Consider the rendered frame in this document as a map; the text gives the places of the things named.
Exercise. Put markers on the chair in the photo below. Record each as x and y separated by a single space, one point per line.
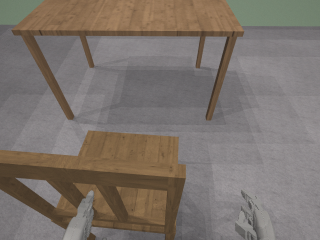
136 179

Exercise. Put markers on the right robot hand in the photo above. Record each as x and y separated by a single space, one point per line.
259 226

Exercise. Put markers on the left robot hand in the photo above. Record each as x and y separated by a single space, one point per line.
79 227

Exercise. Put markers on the table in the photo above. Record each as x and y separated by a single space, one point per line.
160 18

